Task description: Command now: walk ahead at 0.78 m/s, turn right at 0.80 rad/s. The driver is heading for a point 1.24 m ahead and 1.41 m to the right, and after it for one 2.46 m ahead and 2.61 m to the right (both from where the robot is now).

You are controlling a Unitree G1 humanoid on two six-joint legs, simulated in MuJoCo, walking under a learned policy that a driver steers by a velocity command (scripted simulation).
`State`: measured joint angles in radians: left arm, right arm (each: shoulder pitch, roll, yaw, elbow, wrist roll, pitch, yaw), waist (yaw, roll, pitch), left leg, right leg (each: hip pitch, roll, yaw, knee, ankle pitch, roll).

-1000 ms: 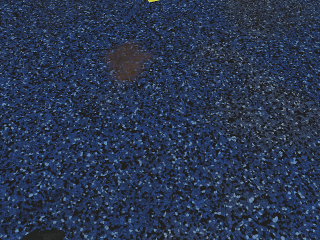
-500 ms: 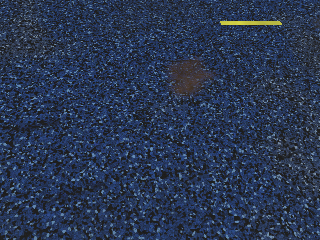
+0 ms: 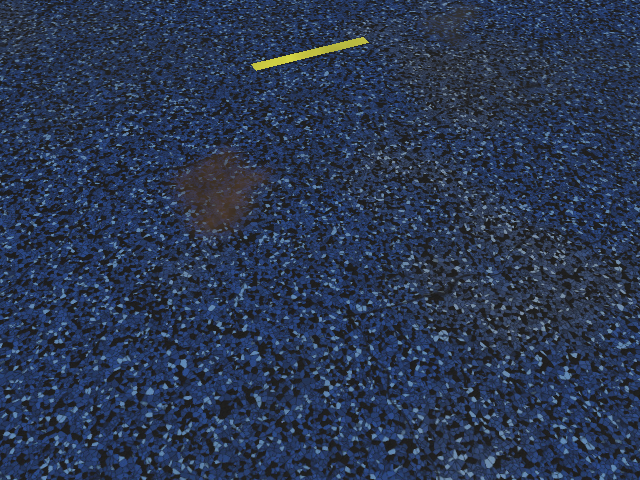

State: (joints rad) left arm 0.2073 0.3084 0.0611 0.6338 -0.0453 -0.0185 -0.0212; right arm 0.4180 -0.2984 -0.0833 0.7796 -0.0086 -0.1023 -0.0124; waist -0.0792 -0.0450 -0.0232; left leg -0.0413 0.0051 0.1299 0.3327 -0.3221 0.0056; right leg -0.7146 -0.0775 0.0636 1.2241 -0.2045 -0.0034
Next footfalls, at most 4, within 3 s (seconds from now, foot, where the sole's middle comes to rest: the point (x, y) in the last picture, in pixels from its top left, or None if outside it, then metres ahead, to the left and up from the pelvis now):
0.28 right None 0.34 -0.20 -0.78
0.74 left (403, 354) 0.80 -0.25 -0.78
1.20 right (605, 328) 0.84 -0.77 -0.78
1.62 left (542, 262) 1.06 -0.68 -0.78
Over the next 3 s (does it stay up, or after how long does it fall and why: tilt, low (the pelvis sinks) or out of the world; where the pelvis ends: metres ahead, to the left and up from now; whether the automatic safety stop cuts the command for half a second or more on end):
stays up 1.20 -0.99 -0.04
